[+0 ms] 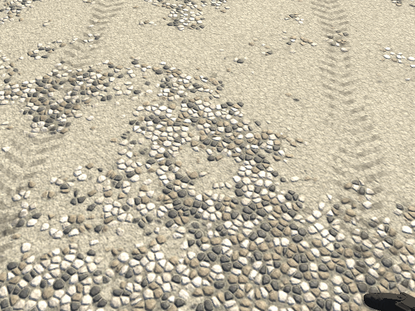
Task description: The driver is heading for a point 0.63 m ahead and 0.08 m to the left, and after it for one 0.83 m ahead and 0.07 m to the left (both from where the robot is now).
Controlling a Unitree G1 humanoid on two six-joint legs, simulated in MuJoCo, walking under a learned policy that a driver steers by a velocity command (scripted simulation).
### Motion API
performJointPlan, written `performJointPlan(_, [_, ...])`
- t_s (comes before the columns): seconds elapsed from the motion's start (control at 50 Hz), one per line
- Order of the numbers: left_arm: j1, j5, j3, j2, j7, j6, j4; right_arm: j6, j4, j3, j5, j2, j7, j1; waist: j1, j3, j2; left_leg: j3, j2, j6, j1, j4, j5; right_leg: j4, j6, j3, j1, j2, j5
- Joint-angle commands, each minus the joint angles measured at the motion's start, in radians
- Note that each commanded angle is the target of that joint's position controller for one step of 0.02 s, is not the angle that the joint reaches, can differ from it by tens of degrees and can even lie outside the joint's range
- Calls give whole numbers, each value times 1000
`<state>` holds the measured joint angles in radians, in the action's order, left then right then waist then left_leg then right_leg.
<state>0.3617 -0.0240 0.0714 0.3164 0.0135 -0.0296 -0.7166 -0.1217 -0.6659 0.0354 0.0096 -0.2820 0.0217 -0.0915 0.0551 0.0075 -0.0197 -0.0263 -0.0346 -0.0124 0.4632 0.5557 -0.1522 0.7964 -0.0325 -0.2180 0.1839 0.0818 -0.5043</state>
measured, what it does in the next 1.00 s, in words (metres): walks ahead, turning left: right foot, then left foot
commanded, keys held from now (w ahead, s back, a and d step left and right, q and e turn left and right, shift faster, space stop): w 0.34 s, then w+q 0.48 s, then q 0.18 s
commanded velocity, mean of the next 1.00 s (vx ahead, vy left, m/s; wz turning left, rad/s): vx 0.47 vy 0.00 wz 0.17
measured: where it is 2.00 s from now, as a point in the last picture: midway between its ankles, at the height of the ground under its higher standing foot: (223, 261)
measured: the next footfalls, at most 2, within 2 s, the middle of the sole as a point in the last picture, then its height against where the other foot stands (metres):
right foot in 0.46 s outside the picture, level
left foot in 0.96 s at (185, 261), level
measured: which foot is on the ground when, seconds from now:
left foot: down 0.00-0.46, up 0.48-0.94, down 0.96-1.00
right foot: up 0.00-0.44, down 0.46-0.96, up 0.98-1.00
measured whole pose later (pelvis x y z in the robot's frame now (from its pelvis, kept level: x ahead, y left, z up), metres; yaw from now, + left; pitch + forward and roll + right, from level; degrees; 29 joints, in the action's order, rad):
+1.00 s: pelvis +0.50 +0.02 -0.01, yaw +15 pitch +2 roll -2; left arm 0.27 0.00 0.07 0.29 0.02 -0.04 -0.82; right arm -0.03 -0.64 0.06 0.00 -0.30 0.04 -0.09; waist 0.04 0.07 0.02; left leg 0.02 -0.01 -0.09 0.54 0.62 -0.11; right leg 0.85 0.06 0.15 0.12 -0.06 -0.55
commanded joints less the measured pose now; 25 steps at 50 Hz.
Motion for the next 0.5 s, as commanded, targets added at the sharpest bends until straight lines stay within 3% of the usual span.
performJointPlan(0.02, [48, -23, 6, 110, 0, -26, 75, 3, -13, 68, -16, -176, 2, -282, -132, -157, 194, -741, 410, -237, -661, -299, -496, 515, 15, 16, 606, -48, -2])
performJointPlan(0.04, [-52, -8, 10, 124, 2, -24, 96, 10, -7, 56, -10, -143, 0, -229, -131, -74, 118, -582, 364, -200, -547, -292, -392, 506, 13, 58, 597, -83, 74])
performJointPlan(0.06, [-106, 9, 7, 109, 1, -26, 112, 13, -10, 46, -2, -120, 0, -196, -119, -16, 88, -472, 319, -195, -446, -305, -261, 455, 12, 71, 579, -107, 124])
performJointPlan(0.1, [-102, 12, 5, 75, -8, -29, 113, 11, -21, 34, 4, -91, -5, -171, -78, 2, 131, -343, 256, -183, -355, -340, -100, 355, 11, 92, 498, -152, 189])
performJointPlan(0.12, [-90, 11, 0, 56, -12, -29, 107, 9, -30, 33, -2, -88, -6, -176, -71, -7, 142, -306, 244, -190, -347, -352, -44, 321, 15, 112, 479, -157, 197])
performJointPlan(0.18, [-149, 21, -16, 20, -15, -31, 124, 8, -58, 43, -15, -129, -10, -204, -81, 5, 117, -231, 253, -220, -341, -390, 87, 165, 34, 148, 495, -172, 252])
performJointPlan(0.24, [-236, 20, -30, -4, -24, -42, 139, 19, -81, 48, -22, -159, -13, -224, -110, 14, 103, -152, 236, -206, -342, -404, 137, -30, 43, 172, 457, -169, 400])
performJointPlan(0.34, [-368, 4, -29, 5, -42, -53, 169, 38, -132, 47, -34, -179, -12, -300, -153, 40, 101, -111, 251, -180, -383, -379, 165, -215, 35, 203, 378, -132, 504])
performJointPlan(0.4, [-378, 4, -17, 32, -52, -66, 185, 56, -153, 51, -40, -194, -18, -316, -122, 47, 106, -155, 280, -160, -430, -316, 233, -292, 2, 197, 314, -111, 429])
performJointPlan(0.42, [-320, 7, -6, 50, -51, -69, 170, 61, -152, 54, -41, -206, -21, -299, -78, 20, 107, -147, 269, -145, -422, -256, 321, -331, -14, 211, 215, -94, 428])
performJointPlan(0.44, [-205, 13, 15, 87, -43, -70, 134, 63, -149, 49, -40, -196, -22, -291, -18, -52, 89, -113, 224, -121, -383, -128, 426, -361, -38, 223, 32, -82, 439])
performJointPlan(0.46, [-42, 27, 37, 143, -31, -68, 104, 57, -129, 31, -25, -152, -21, -273, 60, -180, 54, -76, 172, -84, -241, 100, 324, -321, -86, 131, -237, -188, 454])
performJointPlan(0.48, [69, 47, 59, 235, -20, -55, 93, 42, -96, -1, -14, -44, -22, -344, 60, -327, -169, 17, 30, -8, 121, 470, -108, -342, -199, -235, -587, -449, 363])
performJointPlan(0.5, [91, 39, 45, 180, -22, -49, 83, 30, -104, 6, -35, -87, -22, -362, 66, -376, -235, -84, 14, 0, 246, 643, -428, -453, -257, -469, -566, -516, 215])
